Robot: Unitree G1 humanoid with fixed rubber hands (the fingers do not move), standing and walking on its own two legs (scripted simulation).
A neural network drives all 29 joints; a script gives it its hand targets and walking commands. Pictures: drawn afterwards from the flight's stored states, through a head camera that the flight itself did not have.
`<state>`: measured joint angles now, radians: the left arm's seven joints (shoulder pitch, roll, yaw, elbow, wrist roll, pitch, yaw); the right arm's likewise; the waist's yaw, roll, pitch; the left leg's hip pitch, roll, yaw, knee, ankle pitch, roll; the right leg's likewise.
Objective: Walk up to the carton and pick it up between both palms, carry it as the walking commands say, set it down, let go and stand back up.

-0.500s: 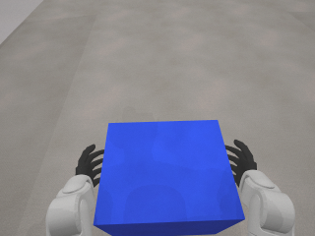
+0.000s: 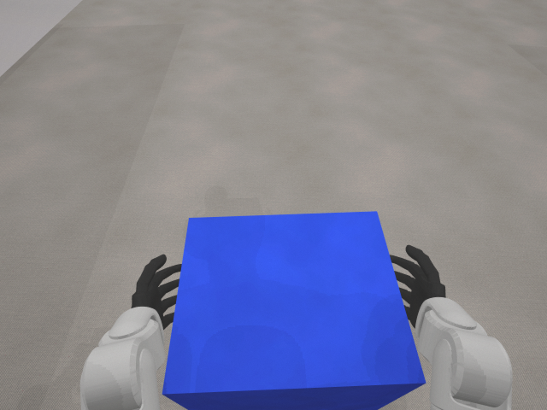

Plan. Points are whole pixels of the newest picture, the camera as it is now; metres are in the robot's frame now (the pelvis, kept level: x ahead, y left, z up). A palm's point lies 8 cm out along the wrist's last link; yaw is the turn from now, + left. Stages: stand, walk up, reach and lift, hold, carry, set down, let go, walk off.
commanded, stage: carry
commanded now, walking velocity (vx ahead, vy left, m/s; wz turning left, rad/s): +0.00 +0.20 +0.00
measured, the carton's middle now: (286, 319) +0.26 +0.01 +0.00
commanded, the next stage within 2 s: none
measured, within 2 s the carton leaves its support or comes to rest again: neither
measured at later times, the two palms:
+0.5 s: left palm (55, 353) +0.18 +0.28 +0.07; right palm (359, 344) +0.20 -0.07 +0.08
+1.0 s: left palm out of the picture +0.13 +0.34 +0.08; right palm (303, 407) +0.13 -0.01 +0.07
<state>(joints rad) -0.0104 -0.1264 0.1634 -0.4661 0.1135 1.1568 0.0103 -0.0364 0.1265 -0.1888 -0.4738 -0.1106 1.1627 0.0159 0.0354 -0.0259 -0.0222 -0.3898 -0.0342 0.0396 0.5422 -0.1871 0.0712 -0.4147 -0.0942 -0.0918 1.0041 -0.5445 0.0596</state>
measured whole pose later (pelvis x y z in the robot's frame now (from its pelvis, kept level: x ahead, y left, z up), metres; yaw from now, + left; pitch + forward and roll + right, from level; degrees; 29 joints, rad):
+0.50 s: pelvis -0.05 +0.09 -0.01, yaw +0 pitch +2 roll +0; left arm -0.01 -0.13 0.16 -0.46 0.11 1.16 0.01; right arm -0.03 0.13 -0.19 -0.47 -0.11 1.16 0.01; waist 0.04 0.00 -0.05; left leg -0.39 -0.03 0.01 0.59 -0.22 0.03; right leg -0.33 -0.16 -0.09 0.66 -0.40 0.07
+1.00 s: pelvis -0.11 +0.17 +0.00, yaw -1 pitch +3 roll +1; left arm 0.00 -0.13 0.16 -0.47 0.11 1.16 0.01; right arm -0.03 0.12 -0.19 -0.47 -0.11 1.16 0.02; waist 0.04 0.03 -0.06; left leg -0.54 -0.04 -0.01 0.92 -0.36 0.04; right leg -0.31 -0.11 -0.09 0.58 -0.32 0.02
